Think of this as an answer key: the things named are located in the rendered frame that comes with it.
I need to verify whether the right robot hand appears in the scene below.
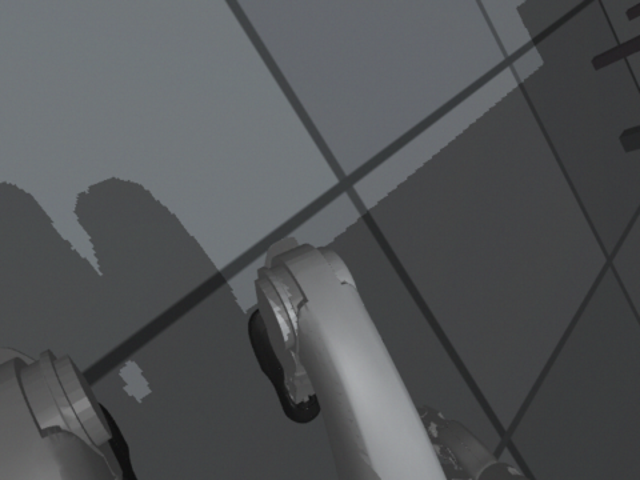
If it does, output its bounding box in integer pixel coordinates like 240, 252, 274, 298
416, 405, 500, 480

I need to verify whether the right robot foot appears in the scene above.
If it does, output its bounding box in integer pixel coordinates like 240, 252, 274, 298
248, 308, 320, 423

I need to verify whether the left robot foot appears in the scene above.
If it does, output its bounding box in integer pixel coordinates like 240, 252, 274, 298
98, 403, 137, 480

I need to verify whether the right robot arm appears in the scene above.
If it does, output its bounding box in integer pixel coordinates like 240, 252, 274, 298
478, 463, 530, 480

